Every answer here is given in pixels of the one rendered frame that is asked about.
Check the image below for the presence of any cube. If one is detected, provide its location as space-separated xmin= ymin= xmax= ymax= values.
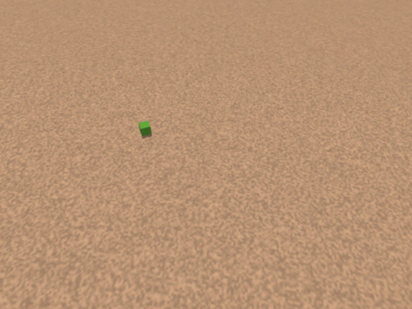
xmin=138 ymin=121 xmax=152 ymax=136

